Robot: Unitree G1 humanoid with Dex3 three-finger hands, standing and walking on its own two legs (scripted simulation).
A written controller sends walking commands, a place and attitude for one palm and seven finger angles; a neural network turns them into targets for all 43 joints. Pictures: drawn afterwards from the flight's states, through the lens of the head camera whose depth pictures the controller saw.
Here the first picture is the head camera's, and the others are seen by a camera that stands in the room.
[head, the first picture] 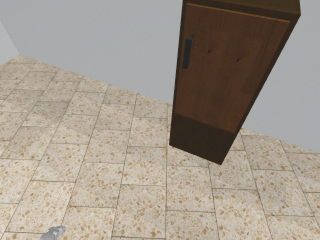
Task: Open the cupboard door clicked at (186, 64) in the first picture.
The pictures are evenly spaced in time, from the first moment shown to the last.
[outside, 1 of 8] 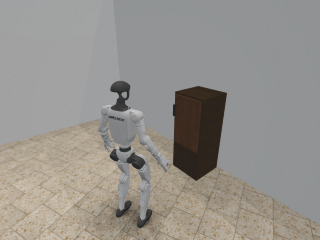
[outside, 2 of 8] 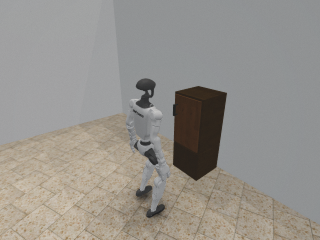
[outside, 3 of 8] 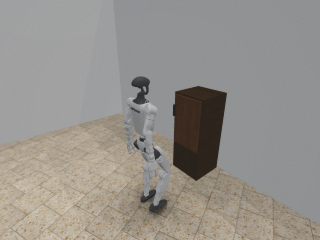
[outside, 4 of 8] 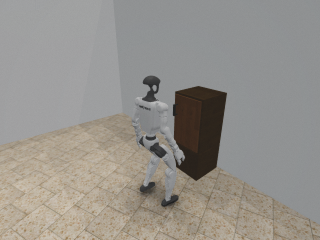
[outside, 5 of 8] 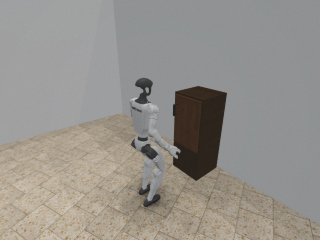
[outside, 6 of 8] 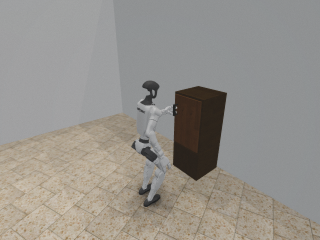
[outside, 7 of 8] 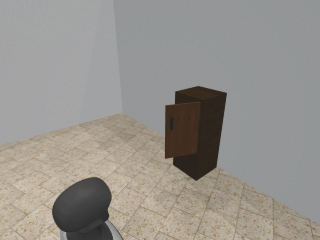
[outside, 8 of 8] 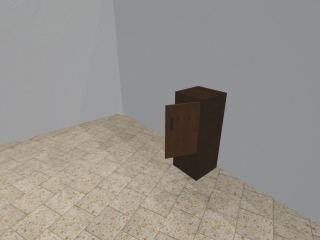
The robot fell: no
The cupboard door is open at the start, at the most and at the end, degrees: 0 68 68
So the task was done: yes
